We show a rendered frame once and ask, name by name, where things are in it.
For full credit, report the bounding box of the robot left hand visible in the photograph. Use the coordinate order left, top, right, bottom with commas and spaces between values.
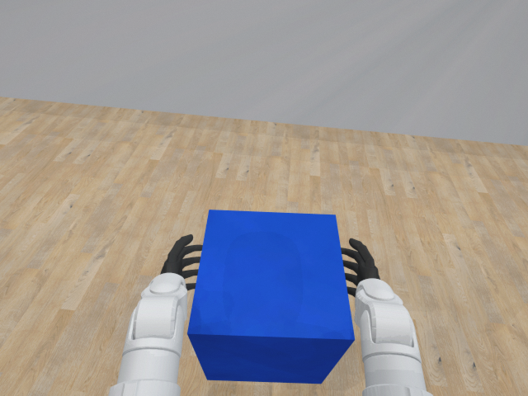
160, 234, 203, 290

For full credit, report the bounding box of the left robot forearm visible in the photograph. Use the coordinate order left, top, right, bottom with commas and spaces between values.
108, 273, 187, 396

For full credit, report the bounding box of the carton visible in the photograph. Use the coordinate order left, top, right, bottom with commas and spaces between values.
187, 210, 355, 384

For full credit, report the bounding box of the robot right hand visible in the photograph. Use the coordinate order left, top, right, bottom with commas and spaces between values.
341, 238, 380, 297

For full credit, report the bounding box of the right robot forearm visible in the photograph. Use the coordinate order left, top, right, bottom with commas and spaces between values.
354, 278, 433, 396

